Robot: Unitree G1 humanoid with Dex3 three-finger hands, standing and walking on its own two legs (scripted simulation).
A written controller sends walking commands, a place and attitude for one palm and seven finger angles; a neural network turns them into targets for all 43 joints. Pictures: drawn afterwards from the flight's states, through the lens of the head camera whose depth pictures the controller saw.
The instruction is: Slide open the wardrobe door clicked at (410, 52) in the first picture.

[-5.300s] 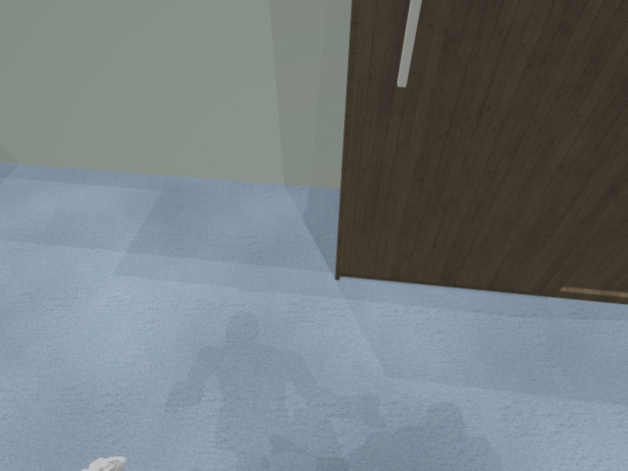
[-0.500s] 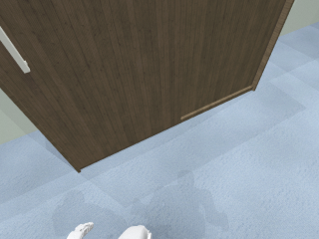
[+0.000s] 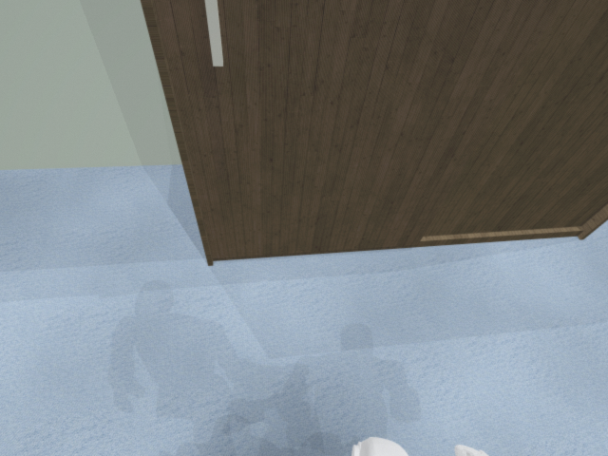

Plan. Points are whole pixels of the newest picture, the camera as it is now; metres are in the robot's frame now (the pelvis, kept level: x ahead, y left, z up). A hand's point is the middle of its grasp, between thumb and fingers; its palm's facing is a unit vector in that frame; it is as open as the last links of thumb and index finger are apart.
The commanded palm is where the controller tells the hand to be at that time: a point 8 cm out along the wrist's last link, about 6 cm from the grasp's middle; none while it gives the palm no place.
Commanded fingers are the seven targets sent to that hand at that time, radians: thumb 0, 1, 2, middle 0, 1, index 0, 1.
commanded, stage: turn to face it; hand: left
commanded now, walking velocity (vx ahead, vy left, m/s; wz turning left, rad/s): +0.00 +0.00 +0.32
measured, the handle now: out of the picture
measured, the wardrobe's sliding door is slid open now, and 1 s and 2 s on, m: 0.00 0.00 0.00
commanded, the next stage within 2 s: take the last steps up to it in 0.28 s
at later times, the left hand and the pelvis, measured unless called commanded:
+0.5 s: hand out of the picture +0.02 +0.16 -0.15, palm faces +0.21 -0.95 -0.25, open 7.4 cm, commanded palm none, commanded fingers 0.00 0.90 0.90 -0.20 -0.30 -0.20 -0.30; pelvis -0.02 -0.04 +0.00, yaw +11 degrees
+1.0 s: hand out of the picture +0.04 +0.21 -0.17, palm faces +0.23 -0.96 -0.15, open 7.4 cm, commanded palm none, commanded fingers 0.00 0.90 0.90 -0.20 -0.30 -0.20 -0.30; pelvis +0.05 +0.03 +0.01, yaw +11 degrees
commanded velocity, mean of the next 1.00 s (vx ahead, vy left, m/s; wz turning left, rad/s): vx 0.19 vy -0.03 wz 0.09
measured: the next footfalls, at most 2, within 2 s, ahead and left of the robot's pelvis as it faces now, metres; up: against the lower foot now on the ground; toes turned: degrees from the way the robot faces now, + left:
right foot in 0.28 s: +0.04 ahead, -0.14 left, +0.00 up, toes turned +2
left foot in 0.68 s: +0.00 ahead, +0.12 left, +0.00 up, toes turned +19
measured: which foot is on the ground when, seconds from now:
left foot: down 0.00-0.28, up 0.30-0.66, down 0.68-1.00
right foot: up 0.00-0.26, down 0.28-0.70, up 0.72-1.00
